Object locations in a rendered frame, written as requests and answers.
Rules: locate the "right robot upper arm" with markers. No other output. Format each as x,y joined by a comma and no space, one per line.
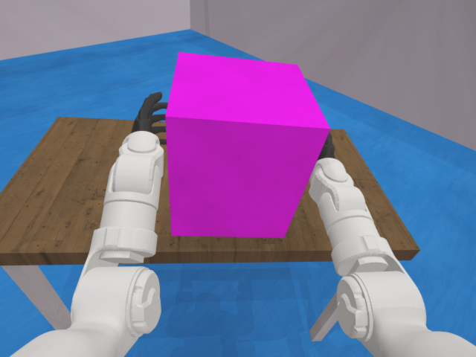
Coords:
384,311

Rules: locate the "carton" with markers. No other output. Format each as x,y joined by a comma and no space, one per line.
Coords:
243,137

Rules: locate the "table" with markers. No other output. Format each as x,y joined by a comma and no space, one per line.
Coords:
54,202

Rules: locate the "right robot hand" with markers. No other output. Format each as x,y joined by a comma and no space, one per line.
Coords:
328,149

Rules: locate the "left robot hand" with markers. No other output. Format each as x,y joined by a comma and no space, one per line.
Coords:
145,119

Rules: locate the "right robot forearm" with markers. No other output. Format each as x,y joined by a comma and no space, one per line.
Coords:
356,244

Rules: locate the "left robot upper arm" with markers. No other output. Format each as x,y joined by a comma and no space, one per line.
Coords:
112,308

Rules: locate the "left robot forearm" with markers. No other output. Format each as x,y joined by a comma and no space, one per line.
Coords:
126,233

